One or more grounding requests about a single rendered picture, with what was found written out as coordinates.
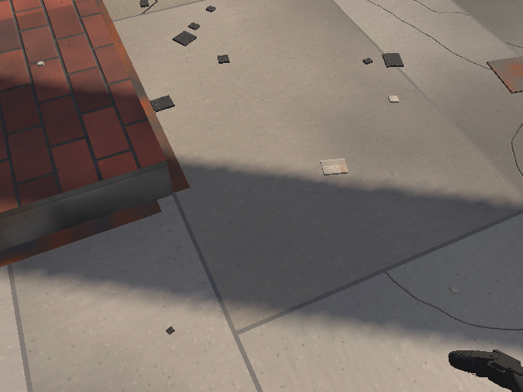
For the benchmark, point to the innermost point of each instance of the right robot hand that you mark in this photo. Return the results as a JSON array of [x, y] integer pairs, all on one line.
[[499, 367]]

